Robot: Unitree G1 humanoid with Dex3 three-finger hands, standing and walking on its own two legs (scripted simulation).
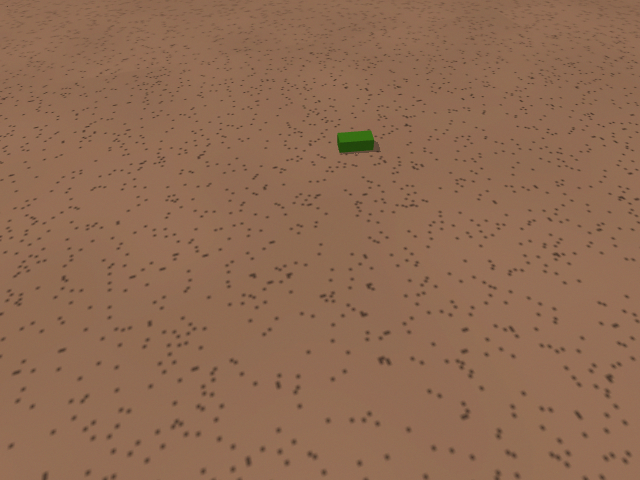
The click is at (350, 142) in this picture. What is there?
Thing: lying carton
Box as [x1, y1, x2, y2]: [337, 130, 373, 152]
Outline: 370,130 337,133 337,143 339,152 372,149 373,138
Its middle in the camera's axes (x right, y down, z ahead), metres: +0.18 -0.54 +2.04
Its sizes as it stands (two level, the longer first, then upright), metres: 0.177 0.085 0.062
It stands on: the floor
